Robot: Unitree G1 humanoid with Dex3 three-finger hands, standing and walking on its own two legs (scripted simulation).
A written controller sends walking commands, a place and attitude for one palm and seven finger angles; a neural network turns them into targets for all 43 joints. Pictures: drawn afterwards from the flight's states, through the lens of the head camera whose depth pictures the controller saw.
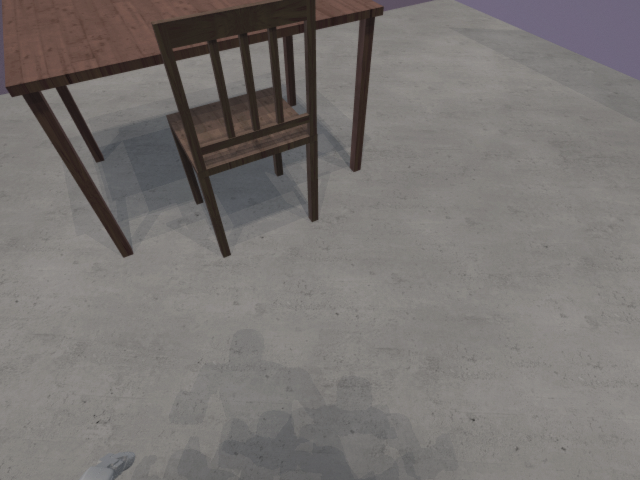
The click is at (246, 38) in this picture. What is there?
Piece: chair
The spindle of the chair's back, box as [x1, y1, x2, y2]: [238, 33, 259, 130]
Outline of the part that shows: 239,34 238,38 252,128 256,130 259,129 259,123 246,33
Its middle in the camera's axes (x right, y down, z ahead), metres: -0.21 -0.45 +1.15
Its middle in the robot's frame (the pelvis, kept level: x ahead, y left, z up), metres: +1.15 +0.27 -0.09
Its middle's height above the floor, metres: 0.68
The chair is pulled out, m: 0.00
